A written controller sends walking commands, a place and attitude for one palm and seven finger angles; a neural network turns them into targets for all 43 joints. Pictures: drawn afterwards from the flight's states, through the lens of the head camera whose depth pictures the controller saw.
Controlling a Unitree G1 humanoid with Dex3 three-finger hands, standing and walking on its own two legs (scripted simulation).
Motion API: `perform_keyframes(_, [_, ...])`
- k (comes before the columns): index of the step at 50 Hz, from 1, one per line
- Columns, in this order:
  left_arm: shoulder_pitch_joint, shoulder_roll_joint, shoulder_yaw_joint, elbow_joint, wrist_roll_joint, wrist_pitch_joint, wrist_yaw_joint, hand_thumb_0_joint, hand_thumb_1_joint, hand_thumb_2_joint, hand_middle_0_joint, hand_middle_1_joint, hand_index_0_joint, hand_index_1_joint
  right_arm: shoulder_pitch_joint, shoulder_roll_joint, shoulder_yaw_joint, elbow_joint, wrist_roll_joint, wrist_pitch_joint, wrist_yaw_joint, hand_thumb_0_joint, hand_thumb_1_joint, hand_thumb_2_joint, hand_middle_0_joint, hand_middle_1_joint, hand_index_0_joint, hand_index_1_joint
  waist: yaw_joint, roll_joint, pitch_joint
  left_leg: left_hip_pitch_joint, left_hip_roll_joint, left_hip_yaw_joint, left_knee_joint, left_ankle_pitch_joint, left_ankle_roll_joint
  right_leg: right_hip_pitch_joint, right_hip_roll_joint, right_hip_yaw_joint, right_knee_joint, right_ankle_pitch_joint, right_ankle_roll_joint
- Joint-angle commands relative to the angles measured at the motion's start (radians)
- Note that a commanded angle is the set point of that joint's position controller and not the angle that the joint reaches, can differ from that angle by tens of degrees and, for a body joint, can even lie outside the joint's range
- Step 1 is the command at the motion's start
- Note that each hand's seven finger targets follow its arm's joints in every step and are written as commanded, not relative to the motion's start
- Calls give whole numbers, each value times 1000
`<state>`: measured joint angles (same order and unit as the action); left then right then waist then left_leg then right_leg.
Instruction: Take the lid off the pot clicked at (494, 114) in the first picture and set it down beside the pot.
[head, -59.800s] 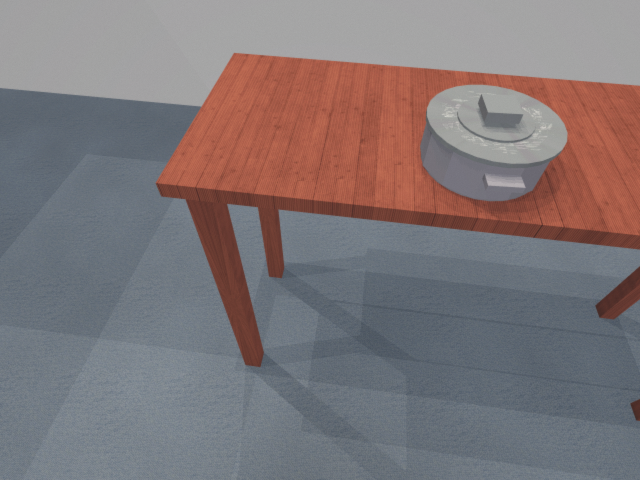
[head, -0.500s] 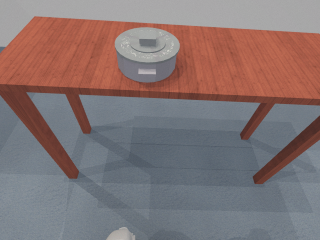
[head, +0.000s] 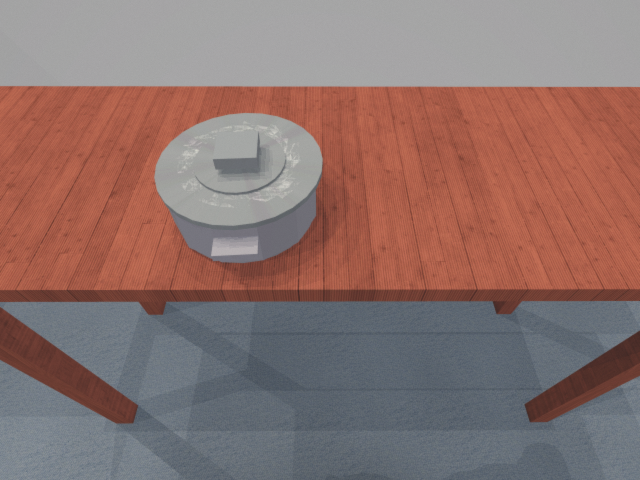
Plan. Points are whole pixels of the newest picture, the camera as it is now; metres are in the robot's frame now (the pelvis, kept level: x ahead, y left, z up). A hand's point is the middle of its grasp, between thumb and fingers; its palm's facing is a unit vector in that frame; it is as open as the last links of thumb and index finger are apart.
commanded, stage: come to a stop and stand still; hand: left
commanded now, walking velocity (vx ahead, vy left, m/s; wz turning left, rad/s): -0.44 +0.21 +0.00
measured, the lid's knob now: (237, 149) +0.46 +0.12 +0.16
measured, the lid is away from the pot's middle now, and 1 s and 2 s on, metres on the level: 0.00 0.00 0.00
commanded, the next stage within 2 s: look again from close up in 1.86 s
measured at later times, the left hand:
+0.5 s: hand out of the picture +0.12 +0.22 -0.16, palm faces -0.02 -0.97 -0.24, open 7.4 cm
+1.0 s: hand out of the picture +0.03 +0.14 -0.16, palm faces -0.06 -0.97 -0.23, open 7.3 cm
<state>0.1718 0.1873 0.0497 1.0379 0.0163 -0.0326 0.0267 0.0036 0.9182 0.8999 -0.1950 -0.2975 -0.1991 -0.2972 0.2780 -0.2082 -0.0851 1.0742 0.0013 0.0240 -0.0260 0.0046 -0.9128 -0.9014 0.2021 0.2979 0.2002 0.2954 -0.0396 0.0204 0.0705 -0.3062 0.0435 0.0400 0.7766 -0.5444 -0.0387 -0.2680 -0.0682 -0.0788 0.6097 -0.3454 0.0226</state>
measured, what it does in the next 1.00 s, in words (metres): steps on the spot: left foot, then right foot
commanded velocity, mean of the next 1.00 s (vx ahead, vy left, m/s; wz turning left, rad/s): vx -0.07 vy -0.03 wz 0.00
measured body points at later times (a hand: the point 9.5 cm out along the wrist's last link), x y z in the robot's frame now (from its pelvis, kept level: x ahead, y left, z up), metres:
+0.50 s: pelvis +0.01 +0.02 +0.02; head +0.08 +0.04 +0.46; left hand +0.12 +0.27 -0.15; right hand +0.08 -0.22 -0.12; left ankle +0.05 +0.10 -0.73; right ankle -0.06 -0.15 -0.65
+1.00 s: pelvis -0.02 -0.04 +0.00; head -0.01 -0.05 +0.45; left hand +0.03 +0.19 -0.15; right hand -0.04 -0.26 -0.16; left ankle +0.05 +0.09 -0.73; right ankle -0.05 -0.15 -0.73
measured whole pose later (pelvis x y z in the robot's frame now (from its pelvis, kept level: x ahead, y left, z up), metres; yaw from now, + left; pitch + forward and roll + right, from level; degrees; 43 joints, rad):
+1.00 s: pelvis -0.02 -0.04 +0.00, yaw -3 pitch -1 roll +0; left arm 0.28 0.16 0.00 1.00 0.01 0.01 0.03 0.00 0.91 0.90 -0.20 -0.30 -0.20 -0.30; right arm 0.35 -0.16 -0.03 1.00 -0.02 0.02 0.00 0.01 -0.91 -0.90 0.20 0.30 0.20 0.30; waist -0.03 0.03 0.02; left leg -0.37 0.05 0.05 0.59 -0.21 -0.02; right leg -0.23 0.01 0.02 0.63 -0.38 -0.01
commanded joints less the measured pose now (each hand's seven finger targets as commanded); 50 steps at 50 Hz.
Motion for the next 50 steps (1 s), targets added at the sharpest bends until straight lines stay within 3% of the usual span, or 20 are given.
perform_keyframes(1, [82,216,62,-11,-5,14,28,0,900,900,-200,-300,-200,-300,1,-70,-14,-70,-5,-5,-3,0,-900,-900,200,300,200,300,58,-210,-114,-179,-24,5,-84,66,-15,360,-306,231,-58,1295,-199])
perform_keyframes(4, [8,215,65,-29,-12,25,25,0,900,900,-200,-300,-200,-300,1,-80,-26,-83,-11,9,7,0,-900,-900,200,300,200,300,20,-201,-103,-27,-18,17,-253,292,-15,233,-274,175,-49,1080,-145])
perform_keyframes(5, [-19,209,61,-31,-15,30,21,0,900,900,-200,-300,-200,-300,13,-94,-32,-72,-15,7,12,0,-900,-900,200,300,200,300,7,-160,-132,93,11,11,-310,565,-3,151,-223,118,-17,918,-99])
perform_keyframes(6, [4,165,59,-60,-21,38,21,0,900,900,-200,-300,-200,-300,27,-157,-40,-90,-22,3,10,0,-900,-900,200,300,200,300,9,41,-165,262,178,-150,-319,1023,74,-28,-126,41,53,551,-26])
perform_keyframes(7, [-5,123,40,-79,-22,47,23,0,900,900,-200,-300,-200,-300,76,-216,-52,-101,-24,1,7,0,-900,-900,200,300,200,300,-19,249,-224,365,360,-342,-357,1516,220,-149,11,-3,262,-231,22])
perform_keyframes(8, [-13,125,41,-69,-9,55,33,0,900,900,-200,-300,-200,-300,112,-231,-51,-86,-24,5,-2,0,-900,-900,200,300,200,300,-55,231,-245,337,365,-263,-350,1591,281,-124,76,110,534,-389,-8])
perform_keyframes(9, [-25,117,47,-67,-9,66,35,0,900,900,-200,-300,-200,-300,79,-209,-43,-95,-22,2,-15,0,-900,-900,200,300,200,300,-44,220,-222,290,348,-226,-345,1519,274,-175,67,179,642,-359,-13])
perform_keyframes(15, [-3,104,46,-79,-2,84,19,0,900,900,-200,-300,-200,-300,-36,-126,-15,-164,-31,-10,-33,0,-900,-900,200,300,200,300,10,28,-155,239,266,-160,-363,1070,215,-245,82,167,644,-170,29])
perform_keyframes(25, [-15,88,9,-113,5,77,-1,0,900,900,-200,-300,-200,-300,-18,-123,-17,-134,-30,-22,-16,0,-900,-900,200,300,200,300,-9,184,-153,184,258,-168,-444,678,190,-80,59,95,207,-141,13])
perform_keyframes(26, [122,119,3,-76,-7,55,16,0,900,900,-200,-300,-200,-300,-116,-242,-32,-161,-13,-31,0,0,-900,-900,200,300,200,300,70,160,-333,318,260,-124,-257,902,156,-121,23,112,125,-93,-19])
perform_keyframes(28, [90,113,6,-132,4,44,17,0,900,900,-200,-300,-200,-300,-40,-142,-17,-207,-23,-17,18,0,-900,-900,200,300,200,300,40,186,-306,161,167,-76,-219,670,133,-22,74,78,-17,53,-36])
perform_keyframes(32, [44,194,-17,-143,14,25,17,0,900,900,-200,-300,-200,-300,-3,-13,17,-228,-20,11,24,0,-900,-900,200,300,200,300,-13,-123,-60,-46,-22,46,20,90,28,-162,-165,335,-257,57,-170])
perform_keyframes(33, [17,194,-22,-144,17,23,14,0,900,900,-200,-300,-200,-300,5,-13,17,-226,-20,10,31,0,-900,-900,200,300,200,300,-22,-130,-34,-26,-37,32,57,97,28,-194,-131,301,-252,61,-171])
perform_keyframes(34, [11,183,-12,-144,15,19,17,0,900,900,-200,-300,-200,-300,14,-27,16,-229,-19,6,30,0,-900,-900,200,300,200,300,-22,-296,-19,-75,-22,22,45,112,32,-160,-106,292,-227,141,-168])
perform_keyframes(35, [8,176,-14,-132,11,15,16,0,900,900,-200,-300,-200,-300,32,-35,17,-223,-18,-1,25,0,-900,-900,200,300,200,300,-15,-351,-51,-30,-19,18,2,141,32,-152,-110,279,-201,174,-166])
perform_keyframes(37, [0,153,-19,-138,2,22,20,0,900,900,-200,-300,-200,-300,75,-52,20,-200,-14,-10,20,0,-900,-900,200,300,200,300,-37,-248,-20,82,-9,-5,-123,246,34,-227,-73,232,-154,58,-127])
perform_keyframes(40, [90,115,-19,-118,-1,40,15,0,900,900,-200,-300,-200,-300,41,-90,27,-186,-26,-25,20,0,-900,-900,200,300,200,300,23,146,58,-52,98,-175,-375,111,90,-162,59,121,-54,-160,-60])
perform_keyframes(42, [150,102,-21,-93,-3,40,13,0,900,900,-200,-300,-200,-300,12,-99,27,-182,-24,-20,18,0,-900,-900,200,300,200,300,53,106,92,-172,99,-203,-425,-11,103,-67,69,112,-70,-133,-61])
perform_keyframes(45, [154,111,-24,-77,-2,22,10,0,900,900,-200,-300,-200,-300,40,-55,38,-166,-20,-27,15,0,-900,-900,200,300,200,300,43,-59,36,-54,32,-87,-313,140,66,-97,4,210,-189,-135,-91])
perform_keyframes(50, [137,109,-22,-76,-4,14,9,0,900,900,-200,-300,-200,-300,96,-38,45,-125,-17,-40,13,0,-900,-900,200,300,200,300,22,-44,-41,64,46,-69,-298,269,60,-85,-2,195,-184,-30,-82])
